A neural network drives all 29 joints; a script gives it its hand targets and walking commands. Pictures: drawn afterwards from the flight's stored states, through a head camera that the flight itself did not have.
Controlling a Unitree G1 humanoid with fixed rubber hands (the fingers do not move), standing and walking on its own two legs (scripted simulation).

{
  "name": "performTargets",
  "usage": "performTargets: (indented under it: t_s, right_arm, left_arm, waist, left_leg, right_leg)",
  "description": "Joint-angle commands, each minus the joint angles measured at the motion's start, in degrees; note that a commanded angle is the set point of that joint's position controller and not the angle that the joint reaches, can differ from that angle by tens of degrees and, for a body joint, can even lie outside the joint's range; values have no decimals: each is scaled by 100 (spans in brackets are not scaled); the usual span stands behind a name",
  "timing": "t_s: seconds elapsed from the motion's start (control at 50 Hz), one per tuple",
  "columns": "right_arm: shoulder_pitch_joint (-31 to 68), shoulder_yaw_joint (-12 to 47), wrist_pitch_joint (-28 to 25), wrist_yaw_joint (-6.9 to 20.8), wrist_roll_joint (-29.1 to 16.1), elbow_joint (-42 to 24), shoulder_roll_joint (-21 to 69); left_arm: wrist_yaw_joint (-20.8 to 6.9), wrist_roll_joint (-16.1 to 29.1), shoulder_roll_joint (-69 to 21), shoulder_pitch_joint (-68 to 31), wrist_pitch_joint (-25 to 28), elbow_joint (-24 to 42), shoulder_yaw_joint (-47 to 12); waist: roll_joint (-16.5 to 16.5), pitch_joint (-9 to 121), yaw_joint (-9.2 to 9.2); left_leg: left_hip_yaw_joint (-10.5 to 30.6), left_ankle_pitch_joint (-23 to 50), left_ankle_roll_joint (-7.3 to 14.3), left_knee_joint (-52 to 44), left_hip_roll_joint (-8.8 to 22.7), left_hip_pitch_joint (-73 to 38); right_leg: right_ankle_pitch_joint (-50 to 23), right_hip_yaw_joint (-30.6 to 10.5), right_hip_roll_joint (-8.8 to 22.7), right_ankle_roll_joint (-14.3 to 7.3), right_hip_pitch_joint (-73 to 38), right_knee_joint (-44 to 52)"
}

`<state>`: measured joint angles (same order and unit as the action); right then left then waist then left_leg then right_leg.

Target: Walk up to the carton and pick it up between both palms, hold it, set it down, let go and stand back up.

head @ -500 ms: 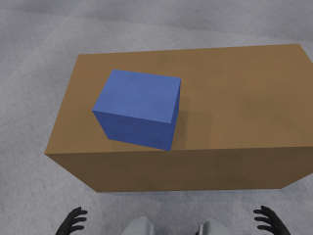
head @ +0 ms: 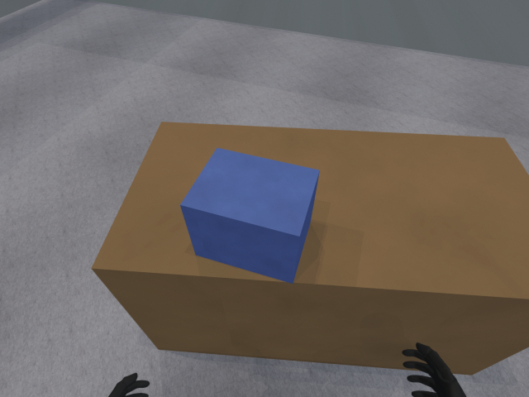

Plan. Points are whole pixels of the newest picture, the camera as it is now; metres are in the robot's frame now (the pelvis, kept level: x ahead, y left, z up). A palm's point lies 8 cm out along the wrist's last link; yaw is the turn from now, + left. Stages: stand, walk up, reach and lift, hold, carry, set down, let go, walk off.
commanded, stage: walk up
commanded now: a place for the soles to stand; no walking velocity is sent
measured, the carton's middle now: (254, 214) +0.49 +0.06 -0.07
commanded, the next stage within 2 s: none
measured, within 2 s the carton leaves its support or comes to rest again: neither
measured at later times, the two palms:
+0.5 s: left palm out of the picture +0.00 +0.32 -0.12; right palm out of the picture +0.12 -0.23 -0.11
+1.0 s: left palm (94, 368) +0.19 +0.29 -0.08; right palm out of the picture +0.16 -0.21 -0.11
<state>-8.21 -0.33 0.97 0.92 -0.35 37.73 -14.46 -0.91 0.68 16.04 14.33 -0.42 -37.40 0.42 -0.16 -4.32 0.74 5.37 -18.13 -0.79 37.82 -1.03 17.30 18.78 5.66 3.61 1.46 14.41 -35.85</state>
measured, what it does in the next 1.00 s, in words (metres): steps on the spot: right foot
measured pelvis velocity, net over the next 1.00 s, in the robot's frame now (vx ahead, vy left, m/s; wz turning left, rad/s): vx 0.07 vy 0.05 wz -0.06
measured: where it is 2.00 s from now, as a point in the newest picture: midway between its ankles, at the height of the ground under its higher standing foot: outside the picture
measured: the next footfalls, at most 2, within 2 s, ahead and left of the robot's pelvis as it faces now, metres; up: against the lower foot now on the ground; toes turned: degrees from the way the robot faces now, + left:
right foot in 0.76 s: +0.12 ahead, -0.06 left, +0.00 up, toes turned -5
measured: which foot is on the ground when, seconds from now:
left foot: down 0.00-1.00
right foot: down 0.00-0.48, up 0.50-0.74, down 0.76-1.00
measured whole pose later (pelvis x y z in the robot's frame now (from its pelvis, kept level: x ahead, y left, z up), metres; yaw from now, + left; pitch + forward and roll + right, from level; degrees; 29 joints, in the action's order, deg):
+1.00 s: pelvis +0.07 +0.05 +0.00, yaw -3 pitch -2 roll +0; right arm -13.7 0.9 -0.1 0.4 0.7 41.7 -15.6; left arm -0.1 0.1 14.3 16.9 0.8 -36.1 0.5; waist 2.3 -2.1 -0.5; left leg -7.4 -20.9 1.9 35.6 0.9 13.2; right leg 17.6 -0.7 -0.7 -0.7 17.5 -36.7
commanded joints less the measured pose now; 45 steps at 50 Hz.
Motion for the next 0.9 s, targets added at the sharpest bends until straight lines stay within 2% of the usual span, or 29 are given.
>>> performTargets:
  t_s: [0.0,0.1,0.2,0.22,0.24,0.26,0.28,0.3,0.32,0.36,0.4,0.42,0.44,0.46,0.48,0.5,0.52,0.6,0.62,0.68,0.7,0.72,0.74,0.76,0.78,0.8,0.84,0.86,0.88]
  right_arm:
    - [22,-279,-109,-22,-3,-493,-820]
    - [-33,-331,-168,-21,17,-411,-843]
    - [-221,-349,-217,-32,64,-371,-852]
    - [-395,-415,-141,99,319,-345,-888]
    - [-331,-398,-77,166,339,-363,-695]
    - [-361,-382,-33,213,384,-445,-596]
    - [-279,-415,6,249,403,-507,-670]
    - [-275,-452,15,266,381,-524,-730]
    - [-281,-461,-16,286,348,-577,-663]
    - [-571,-503,-111,311,306,-594,-551]
    - [-1322,-609,-223,318,304,-302,-563]
    - [-1794,-695,-266,255,307,-132,-760]
    - [-1976,-810,-281,160,339,-81,-1305]
    - [-1812,-872,-200,37,272,-140,-1666]
    - [-1630,-798,-135,-45,203,-90,-1478]
    - [-1579,-711,-143,-92,225,-98,-1346]
    - [-1557,-655,-154,-147,261,-163,-1295]
    - [-961,-506,-141,-204,294,-202,-1063]
    - [-762,-438,-139,-191,314,-302,-1019]
    - [-397,-306,-97,-152,257,-296,-1006]
    - [-278,-231,-75,-128,204,-280,-1000]
    - [-384,-153,-64,-95,153,-247,-885]
    - [-606,-70,-65,-69,67,-321,-603]
    - [-1015,-85,11,-95,39,-271,-571]
    - [-1004,-160,110,-133,90,-125,-711]
    - [-844,-174,94,-121,110,-157,-841]
    - [-866,-164,-87,-98,104,-127,-901]
    - [-853,-174,-168,-107,149,-109,-978]
    - [-764,-182,-213,-105,149,-85,-1094]
  left_arm:
    - [3,2,853,123,88,397,301]
    - [-23,-26,824,150,99,347,306]
    - [-8,-47,872,184,155,334,318]
    - [77,-323,955,1067,216,148,500]
    - [154,-395,1277,1293,221,62,628]
    - [227,-411,1503,1278,208,33,710]
    - [291,-443,1491,1254,222,33,723]
    - [330,-462,1397,1193,251,29,708]
    - [343,-482,1338,1066,280,6,690]
    - [299,-431,1330,712,296,-23,670]
    - [229,-355,1118,338,218,9,585]
    - [181,-303,785,348,169,57,463]
    - [115,-229,269,684,151,182,296]
    - [138,-147,277,709,79,332,333]
    - [173,-192,621,720,-41,278,462]
    - [154,-213,688,817,-83,288,470]
    - [170,-196,618,932,-53,253,456]
    - [178,-231,593,1289,60,150,494]
    - [174,-228,551,1327,64,200,421]
    - [160,-201,444,1441,155,206,423]
    - [162,-207,452,1617,210,181,429]
    - [167,-222,595,1654,256,213,448]
    - [193,-321,967,1413,273,337,528]
    - [225,-242,1351,983,235,469,626]
    - [210,-122,1364,720,178,422,637]
    - [173,-78,1048,509,181,476,481]
    - [140,-74,835,403,182,579,330]
    - [117,-25,736,429,202,610,273]
    - [93,-5,629,485,211,610,238]
  waist:
    - [69,398,-23]
    - [61,121,-21]
    - [106,505,-47]
    - [293,694,113]
    - [-242,326,231]
    - [-598,-7,275]
    - [-476,-313,321]
    - [-395,-549,306]
    - [-417,-605,255]
    - [-878,-337,27]
    - [-688,-121,-428]
    - [-78,46,-619]
    - [1340,232,-643]
    - [1473,59,-595]
    - [741,-275,-545]
    - [643,-484,-482]
    - [780,-463,-450]
    - [812,-171,-191]
    - [927,30,-195]
    - [833,162,99]
    - [726,274,251]
    - [417,405,297]
    - [-461,487,136]
    - [-624,377,-107]
    - [-780,96,-128]
    - [-799,-72,-174]
    - [-674,55,-234]
    - [-635,233,-255]
    - [-413,336,-166]
  left_leg:
    - [567,875,267,-952,386,-61]
    - [744,-130,260,-1355,399,393]
    - [711,364,269,-1149,333,71]
    - [371,-1183,368,-552,44,510]
    - [-92,-1257,227,213,-167,1385]
    - [-347,-1191,112,879,40,1846]
    - [-251,-1281,54,1293,318,2203]
    - [-184,-1222,18,1408,495,2294]
    - [-148,-1130,8,1284,625,2221]
    - [-153,-794,38,397,744,1221]
    - [-617,124,122,-589,383,-856]
    - [-448,465,198,-870,254,-1660]
    - [1092,-500,605,-1642,1006,-1781]
    - [2720,-2083,1247,-2616,1972,-577]
    - [2698,-2689,1484,-2743,2094,-34]
    - [2389,-2348,1432,-2658,2040,-301]
    - [2024,-1449,1378,-2436,1997,-530]
    - [1226,-667,1493,-2194,2007,19]
    - [1077,-81,1587,-2029,2097,22]
    - [81,1576,1179,-1187,1717,517]
    - [-188,1683,979,-745,1590,766]
    - [-405,1277,688,-356,1398,998]
    - [-868,615,288,434,918,1260]
    - [-938,-1121,54,745,344,584]
    - [-618,-1304,88,926,455,-25]
    - [-484,-1090,108,411,475,54]
    - [-410,304,177,-757,626,-427]
    - [-185,782,265,-1018,803,-693]
    - [-58,932,345,-1136,972,-631]
  right_leg:
    - [-461,-640,526,-429,68,1065]
    - [277,-594,461,-383,50,1169]
    - [85,-574,517,-418,-27,1192]
    - [1858,-1020,741,-686,-659,1388]
    - [2752,-1812,1379,-1059,-1011,1933]
    - [3086,-2482,2114,-1499,-969,2347]
    - [2975,-2769,2493,-1733,-778,2566]
    - [2553,-2796,2562,-1806,-630,2608]
    - [2034,-2520,2468,-1771,-562,2528]
    - [1502,-1738,2053,-1429,-132,2184]
    - [1614,-655,1332,-946,1164,1329]
    - [1480,-140,830,-634,1716,344]
    - [1515,456,99,-260,2147,-1169]
    - [2221,-59,-327,-137,1983,-1888]
    - [2077,-581,-116,-177,1703,-2405]
    - [1720,-653,-85,-194,2059,-2712]
    - [1381,-808,-77,-189,2202,-2847]
    - [1108,-941,1,-96,1437,-2302]
    - [1128,-983,59,-93,1151,-1930]
    - [24,-601,-99,-162,-147,-302]
    - [-762,-560,-192,-222,-724,348]
    - [-1293,-937,-139,-315,-1044,727]
    - [-1291,-2347,625,-612,-1004,1088]
    - [-151,-3681,1538,-1330,241,1630]
    - [540,-3665,1582,-1708,1050,1713]
    - [283,-3322,1271,-1529,1031,1655]
    - [-899,-2331,732,-905,1008,1305]
    - [-1254,-2012,514,-649,1037,1045]
    - [-1412,-1639,246,-492,806,789]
